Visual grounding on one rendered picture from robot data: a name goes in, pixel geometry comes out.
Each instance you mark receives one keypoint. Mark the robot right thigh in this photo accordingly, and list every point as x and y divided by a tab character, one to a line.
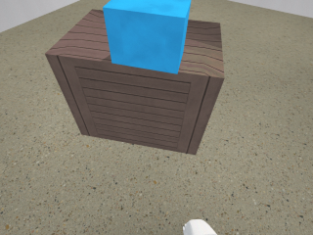
197	227

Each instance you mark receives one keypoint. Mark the pedestal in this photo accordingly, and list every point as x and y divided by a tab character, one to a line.
152	108

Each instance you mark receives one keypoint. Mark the carton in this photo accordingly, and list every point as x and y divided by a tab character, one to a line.
147	34

